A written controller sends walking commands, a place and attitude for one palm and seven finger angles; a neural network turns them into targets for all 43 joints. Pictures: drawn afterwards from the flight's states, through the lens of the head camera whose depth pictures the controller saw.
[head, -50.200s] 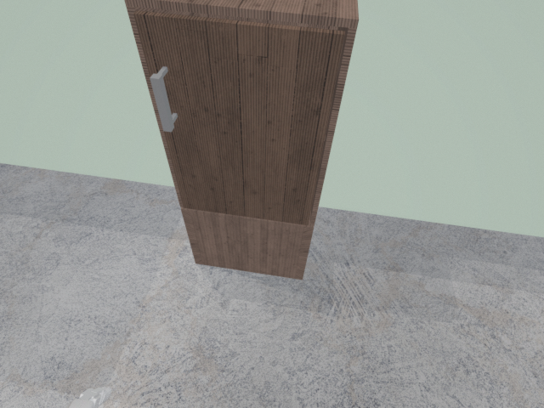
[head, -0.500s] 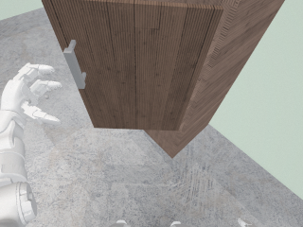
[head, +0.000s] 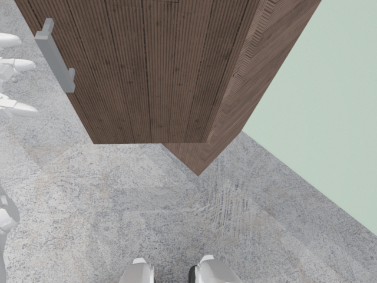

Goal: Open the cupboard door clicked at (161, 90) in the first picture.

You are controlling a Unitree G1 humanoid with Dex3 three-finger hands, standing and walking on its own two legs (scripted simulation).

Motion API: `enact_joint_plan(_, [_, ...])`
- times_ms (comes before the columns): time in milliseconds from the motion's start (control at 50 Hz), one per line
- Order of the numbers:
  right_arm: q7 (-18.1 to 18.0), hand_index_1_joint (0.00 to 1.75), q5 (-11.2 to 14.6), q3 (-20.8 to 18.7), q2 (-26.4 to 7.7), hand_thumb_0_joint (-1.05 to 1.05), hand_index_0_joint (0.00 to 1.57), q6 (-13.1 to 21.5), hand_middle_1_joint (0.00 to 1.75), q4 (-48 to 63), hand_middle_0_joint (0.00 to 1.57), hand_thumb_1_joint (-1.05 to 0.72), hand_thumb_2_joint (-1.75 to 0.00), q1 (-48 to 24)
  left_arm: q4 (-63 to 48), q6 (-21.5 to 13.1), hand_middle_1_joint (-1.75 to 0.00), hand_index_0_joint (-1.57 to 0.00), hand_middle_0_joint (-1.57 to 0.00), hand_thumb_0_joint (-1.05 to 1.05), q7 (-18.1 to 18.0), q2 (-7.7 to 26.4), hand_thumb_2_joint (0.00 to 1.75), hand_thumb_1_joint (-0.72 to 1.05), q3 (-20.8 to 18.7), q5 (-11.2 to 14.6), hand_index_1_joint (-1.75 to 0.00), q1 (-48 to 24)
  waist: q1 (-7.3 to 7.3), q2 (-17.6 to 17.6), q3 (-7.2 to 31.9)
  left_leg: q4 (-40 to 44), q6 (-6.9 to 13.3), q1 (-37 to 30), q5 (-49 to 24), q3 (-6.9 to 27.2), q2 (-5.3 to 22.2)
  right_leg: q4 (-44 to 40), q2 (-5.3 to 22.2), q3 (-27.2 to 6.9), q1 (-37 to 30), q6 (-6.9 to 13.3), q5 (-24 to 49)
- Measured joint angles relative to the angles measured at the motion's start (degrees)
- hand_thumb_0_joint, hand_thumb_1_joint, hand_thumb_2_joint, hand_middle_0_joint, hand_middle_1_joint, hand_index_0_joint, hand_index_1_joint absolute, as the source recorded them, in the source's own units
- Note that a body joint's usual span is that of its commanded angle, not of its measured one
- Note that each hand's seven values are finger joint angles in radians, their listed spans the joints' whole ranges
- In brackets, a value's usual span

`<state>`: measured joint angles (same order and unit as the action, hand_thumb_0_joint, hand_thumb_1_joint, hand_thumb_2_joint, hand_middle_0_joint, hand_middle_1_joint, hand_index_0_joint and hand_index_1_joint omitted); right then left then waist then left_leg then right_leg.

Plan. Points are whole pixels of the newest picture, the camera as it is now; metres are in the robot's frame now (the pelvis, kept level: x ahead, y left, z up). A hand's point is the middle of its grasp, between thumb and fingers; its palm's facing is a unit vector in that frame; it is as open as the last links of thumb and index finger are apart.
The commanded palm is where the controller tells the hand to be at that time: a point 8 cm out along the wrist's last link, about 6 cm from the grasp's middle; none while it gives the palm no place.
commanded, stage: move the hooked fingers beside the handle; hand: left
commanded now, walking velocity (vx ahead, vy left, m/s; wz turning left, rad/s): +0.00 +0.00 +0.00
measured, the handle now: (59, 58) +0.55 +0.23 +0.10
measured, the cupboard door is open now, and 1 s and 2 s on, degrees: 46 46 46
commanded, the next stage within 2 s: slide the fingers in behind the handle in 1.10 s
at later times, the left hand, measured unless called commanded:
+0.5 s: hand (7, 78) +0.49 +0.31 +0.10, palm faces +0.01 -1.00 +0.01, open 14.0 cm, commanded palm +0.48 +0.35 +0.10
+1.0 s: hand (11, 72) +0.50 +0.30 +0.11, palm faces +0.00 -1.00 +0.02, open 14.0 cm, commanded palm +0.48 +0.34 +0.09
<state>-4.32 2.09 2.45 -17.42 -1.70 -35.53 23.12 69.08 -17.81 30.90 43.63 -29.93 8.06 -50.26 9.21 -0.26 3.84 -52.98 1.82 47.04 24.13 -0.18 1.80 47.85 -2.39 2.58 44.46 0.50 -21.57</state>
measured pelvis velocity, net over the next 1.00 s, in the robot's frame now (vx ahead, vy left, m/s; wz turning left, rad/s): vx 0.01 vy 0.01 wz -0.01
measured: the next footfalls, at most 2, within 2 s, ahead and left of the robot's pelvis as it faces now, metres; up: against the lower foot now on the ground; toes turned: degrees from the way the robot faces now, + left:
none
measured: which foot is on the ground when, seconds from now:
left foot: down 0.00-1.00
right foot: down 0.00-1.00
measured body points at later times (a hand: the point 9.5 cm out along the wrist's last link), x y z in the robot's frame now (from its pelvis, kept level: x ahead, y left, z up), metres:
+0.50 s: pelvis +0.01 +0.01 +0.00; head +0.14 +0.05 +0.43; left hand +0.49 +0.37 +0.10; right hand +0.01 -0.26 -0.10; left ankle +0.01 +0.10 -0.69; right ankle +0.01 -0.12 -0.69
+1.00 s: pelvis +0.01 +0.01 +0.00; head +0.13 +0.05 +0.43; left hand +0.49 +0.36 +0.11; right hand +0.01 -0.26 -0.10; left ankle +0.01 +0.10 -0.69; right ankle +0.01 -0.12 -0.69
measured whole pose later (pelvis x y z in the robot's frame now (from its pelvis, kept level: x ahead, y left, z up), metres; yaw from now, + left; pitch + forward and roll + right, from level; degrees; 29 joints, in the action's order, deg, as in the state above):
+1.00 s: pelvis +0.01 +0.01 +0.00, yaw +0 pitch +20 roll -5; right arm -3.1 1.6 3.7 -16.1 -5.2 -34.0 23.3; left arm 70.6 -16.6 30.6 44.8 -28.8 7.5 -54.0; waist 9.8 0.1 4.9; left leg -55.6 2.7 49.8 25.8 0.4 2.0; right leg 48.2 -2.7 3.1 46.0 -0.4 -22.2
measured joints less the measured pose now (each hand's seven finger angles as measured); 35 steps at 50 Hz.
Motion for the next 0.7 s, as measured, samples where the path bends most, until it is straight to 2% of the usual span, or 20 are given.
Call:
enact_joint_plan(240, [0.27,0.30,-0.40,0.77,0.23,0.01,0.21,-2.06,0.30,1.14,0.20,-0.90,-0.89,1.67,3.48,2.08,-1.20,-0.30,-0.30,-0.01,0.64,5.09,0.30,-0.50,-1.27,-2.17,-1.20,-4.98,1.80,0.38,-0.02,-1.79,0.28,3.71,0.86,0.01,0.61,0.63,-0.60,-0.05,3.32,-0.26,-0.10])
enact_joint_plan(360, [1.19,0.30,-0.63,0.50,1.01,0.01,0.21,-2.85,0.30,1.70,0.20,-0.90,-0.89,2.35,0.60,1.63,-1.20,-0.30,-0.30,-0.02,1.93,4.02,0.30,-0.50,-3.13,-0.89,-1.20,-1.24,1.26,0.48,1.00,-1.45,0.53,3.02,1.43,-0.60,0.90,-0.10,-0.89,-0.71,2.70,-0.56,-0.18])
enact_joint_plan(460, [1.57,0.30,-0.50,0.69,1.28,0.01,0.21,-3.41,0.30,2.20,0.20,-0.90,-0.89,2.10,0.68,2.44,-1.20,-0.30,-0.30,-0.01,1.93,2.91,0.30,-0.50,-2.21,-0.78,-1.20,0.03,0.59,0.53,1.30,-1.46,0.78,2.22,1.80,-0.34,0.66,-0.45,-0.69,-0.46,1.59,-0.79,-0.49])
enact_joint_plan(620, [1.74,0.30,-0.74,0.29,1.46,0.01,0.21,-3.38,0.30,1.83,0.20,-0.90,-0.89,0.25,-2.64,0.48,-1.20,-0.30,-0.30,-0.02,0.96,0.12,0.30,-0.50,-0.17,0.18,-1.20,0.40,-0.44,0.38,1.35,-1.76,0.88,1.75,1.95,0.36,0.22,-0.72,-0.32,0.21,0.54,-1.00,-0.66])
enact_joint_plan(700, [1.66,0.30,-0.56,0.53,1.32,0.01,0.21,-3.53,0.30,1.91,0.20,-0.90,-0.89,-0.43,-0.64,1.61,-1.20,-0.30,-0.30,-0.02,1.10,-0.60,0.30,-0.50,1.47,0.45,-1.20,-0.84,-0.59,0.35,1.82,-1.75,1.06,1.51,1.92,0.47,-0.04,-0.65,-0.08,0.34,0.25,-1.12,-0.75])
